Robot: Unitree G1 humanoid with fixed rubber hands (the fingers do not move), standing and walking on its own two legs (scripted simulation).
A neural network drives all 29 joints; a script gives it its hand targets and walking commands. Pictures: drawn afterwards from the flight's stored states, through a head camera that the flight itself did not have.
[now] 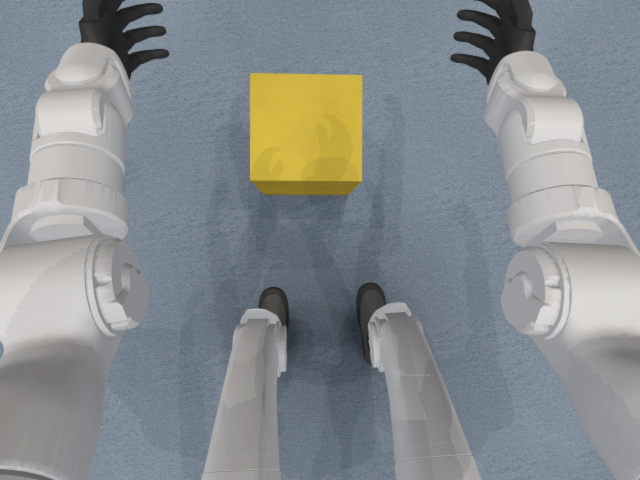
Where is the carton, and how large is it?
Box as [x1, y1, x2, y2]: [250, 73, 361, 194]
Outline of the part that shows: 250,73 250,180 264,194 348,194 361,181 361,75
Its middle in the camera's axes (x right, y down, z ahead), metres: -0.03 -0.21 +0.85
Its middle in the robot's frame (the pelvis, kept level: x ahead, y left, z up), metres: +0.56 +0.02 -0.53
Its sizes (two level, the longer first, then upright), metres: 0.210 0.200 0.250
